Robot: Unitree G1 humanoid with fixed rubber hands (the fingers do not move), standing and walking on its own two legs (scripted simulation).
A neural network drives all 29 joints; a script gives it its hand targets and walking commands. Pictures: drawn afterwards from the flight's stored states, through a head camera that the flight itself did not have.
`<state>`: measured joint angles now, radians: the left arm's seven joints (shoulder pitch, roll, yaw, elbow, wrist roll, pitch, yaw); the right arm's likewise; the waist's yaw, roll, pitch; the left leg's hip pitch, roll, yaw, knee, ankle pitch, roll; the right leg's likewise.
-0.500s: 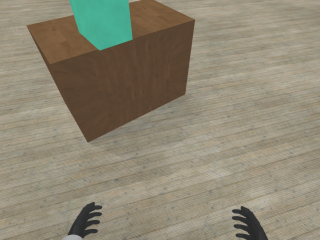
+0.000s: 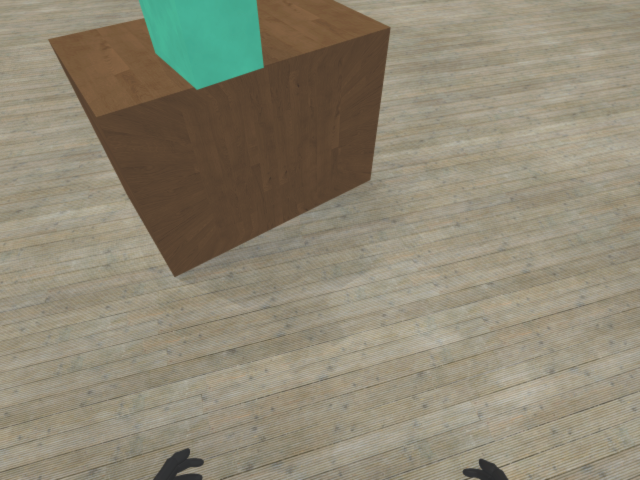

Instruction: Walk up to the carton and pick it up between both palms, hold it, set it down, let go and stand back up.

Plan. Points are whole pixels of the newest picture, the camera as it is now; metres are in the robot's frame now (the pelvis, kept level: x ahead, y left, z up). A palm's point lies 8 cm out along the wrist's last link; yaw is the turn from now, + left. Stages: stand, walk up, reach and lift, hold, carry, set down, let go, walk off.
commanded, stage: stand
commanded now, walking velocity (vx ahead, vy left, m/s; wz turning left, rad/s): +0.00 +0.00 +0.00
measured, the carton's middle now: (197, 11) +1.25 +0.39 +0.07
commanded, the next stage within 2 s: none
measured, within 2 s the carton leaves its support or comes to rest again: neither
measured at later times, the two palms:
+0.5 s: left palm out of the picture +0.06 +0.20 -0.12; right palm out of the picture +0.08 -0.24 -0.12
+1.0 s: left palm out of the picture +0.04 +0.20 -0.13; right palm out of the picture +0.01 -0.25 -0.13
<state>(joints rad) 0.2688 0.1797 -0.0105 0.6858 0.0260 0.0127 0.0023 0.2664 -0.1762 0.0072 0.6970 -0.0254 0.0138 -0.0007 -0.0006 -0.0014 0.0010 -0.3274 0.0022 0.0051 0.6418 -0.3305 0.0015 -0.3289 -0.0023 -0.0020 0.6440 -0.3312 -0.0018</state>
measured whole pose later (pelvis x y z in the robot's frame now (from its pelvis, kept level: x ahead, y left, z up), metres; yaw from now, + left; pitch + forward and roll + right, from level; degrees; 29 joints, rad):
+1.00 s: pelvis +0.01 -0.02 +0.01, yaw +0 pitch -1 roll +0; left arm 0.26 0.16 0.01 1.01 0.01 -0.01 0.02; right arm 0.34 -0.17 -0.01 1.00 -0.01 0.01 -0.04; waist 0.00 0.00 0.03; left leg -0.19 0.03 -0.01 0.49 -0.27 -0.03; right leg -0.19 0.03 -0.01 0.49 -0.27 -0.03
